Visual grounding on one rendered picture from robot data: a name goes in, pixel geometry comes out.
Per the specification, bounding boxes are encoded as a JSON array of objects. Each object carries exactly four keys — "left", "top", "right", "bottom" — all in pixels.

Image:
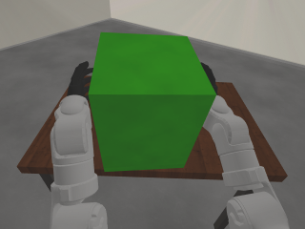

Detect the robot right hand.
[{"left": 201, "top": 62, "right": 218, "bottom": 95}]

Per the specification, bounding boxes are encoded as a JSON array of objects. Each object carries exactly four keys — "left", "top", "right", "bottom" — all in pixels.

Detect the robot right upper arm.
[{"left": 226, "top": 191, "right": 290, "bottom": 229}]

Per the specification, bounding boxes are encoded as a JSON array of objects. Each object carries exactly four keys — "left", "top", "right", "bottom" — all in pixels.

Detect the robot left upper arm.
[{"left": 51, "top": 202, "right": 108, "bottom": 229}]

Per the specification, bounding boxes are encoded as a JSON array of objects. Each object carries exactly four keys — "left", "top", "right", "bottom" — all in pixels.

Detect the right robot forearm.
[{"left": 203, "top": 95, "right": 290, "bottom": 227}]

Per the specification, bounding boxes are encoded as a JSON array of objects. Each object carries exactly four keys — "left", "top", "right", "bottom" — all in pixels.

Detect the carton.
[{"left": 88, "top": 32, "right": 216, "bottom": 172}]

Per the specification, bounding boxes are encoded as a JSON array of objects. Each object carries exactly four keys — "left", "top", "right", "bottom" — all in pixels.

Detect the table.
[{"left": 16, "top": 75, "right": 288, "bottom": 229}]

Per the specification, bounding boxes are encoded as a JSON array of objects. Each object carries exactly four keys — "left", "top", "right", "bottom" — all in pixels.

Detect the left robot forearm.
[{"left": 50, "top": 94, "right": 99, "bottom": 229}]

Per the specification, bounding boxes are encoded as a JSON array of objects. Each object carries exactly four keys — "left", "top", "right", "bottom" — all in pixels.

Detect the robot left hand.
[{"left": 67, "top": 61, "right": 93, "bottom": 101}]

